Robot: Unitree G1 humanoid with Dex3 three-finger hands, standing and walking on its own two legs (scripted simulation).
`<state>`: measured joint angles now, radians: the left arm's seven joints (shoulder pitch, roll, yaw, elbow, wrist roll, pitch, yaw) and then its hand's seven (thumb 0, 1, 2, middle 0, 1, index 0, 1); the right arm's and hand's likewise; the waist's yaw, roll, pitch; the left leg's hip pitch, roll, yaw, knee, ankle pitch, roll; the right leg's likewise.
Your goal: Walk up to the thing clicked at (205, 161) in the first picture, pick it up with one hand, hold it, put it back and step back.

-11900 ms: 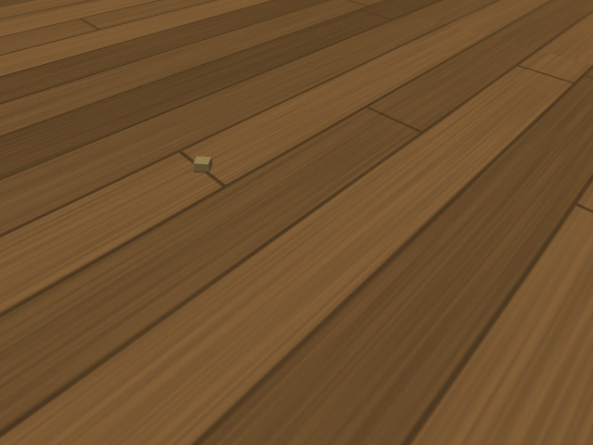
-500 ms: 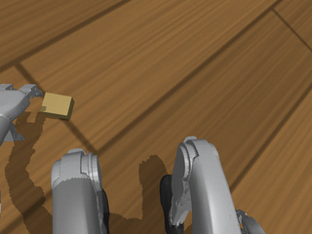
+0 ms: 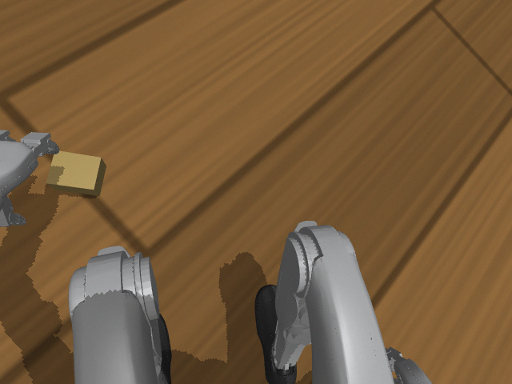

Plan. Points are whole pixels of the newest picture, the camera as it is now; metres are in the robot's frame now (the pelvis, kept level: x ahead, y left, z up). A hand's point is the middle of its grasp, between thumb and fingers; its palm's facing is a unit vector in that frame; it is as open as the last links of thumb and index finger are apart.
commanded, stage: rise first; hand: left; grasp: from above
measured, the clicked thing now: (78, 174) +0.48 +0.27 -0.30
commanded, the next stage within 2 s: approach in 1.58 s
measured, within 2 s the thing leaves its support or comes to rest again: neither
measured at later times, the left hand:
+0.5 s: hand (20, 179) +0.43 +0.32 -0.16, palm faces -0.49 +0.00 -0.87, open 12.9 cm
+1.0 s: hand (21, 175) +0.44 +0.32 -0.16, palm faces -0.49 +0.01 -0.87, open 13.4 cm
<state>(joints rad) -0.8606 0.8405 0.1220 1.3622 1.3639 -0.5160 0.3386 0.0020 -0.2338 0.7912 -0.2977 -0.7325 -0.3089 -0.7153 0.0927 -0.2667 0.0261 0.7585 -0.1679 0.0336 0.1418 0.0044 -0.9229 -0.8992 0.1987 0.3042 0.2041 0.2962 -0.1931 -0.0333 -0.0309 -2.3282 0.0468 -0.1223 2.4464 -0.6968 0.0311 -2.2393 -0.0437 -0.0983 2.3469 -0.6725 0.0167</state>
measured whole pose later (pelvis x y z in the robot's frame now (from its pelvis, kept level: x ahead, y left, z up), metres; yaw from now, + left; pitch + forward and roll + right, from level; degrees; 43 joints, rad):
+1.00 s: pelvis +0.00 +0.00 +0.00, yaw +0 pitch +32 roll -9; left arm -0.93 0.87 0.10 1.43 1.42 -0.49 0.37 0.00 -0.39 0.92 -0.19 -0.87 -0.20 -0.86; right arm 0.11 -0.26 0.06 0.76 -0.19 0.02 0.13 0.00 -0.93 -0.90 0.20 0.30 0.20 0.30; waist -0.24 -0.03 -0.02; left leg -2.34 0.04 -0.13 2.46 -0.70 0.03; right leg -2.26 -0.04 -0.10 2.36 -0.67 0.02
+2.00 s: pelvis +0.00 +0.00 +0.00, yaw +0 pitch +33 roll -9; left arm -1.04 0.82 0.00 1.48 1.45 -0.45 0.41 0.00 -0.48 0.98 -0.11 -1.00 -0.13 -0.99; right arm 0.13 -0.25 0.08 0.75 -0.19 0.00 0.13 0.00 -0.92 -0.89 0.20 0.30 0.20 0.30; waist -0.27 -0.04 -0.05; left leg -2.35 0.03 -0.13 2.45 -0.68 0.03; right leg -2.26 -0.04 -0.10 2.35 -0.66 0.02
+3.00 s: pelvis +0.00 +0.00 -0.01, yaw -1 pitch +32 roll -10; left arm -1.05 0.87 0.04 1.57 1.43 -0.36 0.43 0.00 -0.45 0.97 -0.14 -0.91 -0.14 -0.90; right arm 0.18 -0.26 0.15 0.70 -0.19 -0.05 0.14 0.00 -0.92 -0.89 0.20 0.30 0.20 0.30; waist -0.34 -0.04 0.01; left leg -2.37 0.04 -0.14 2.47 -0.68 0.03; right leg -2.28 -0.03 -0.11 2.36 -0.65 0.02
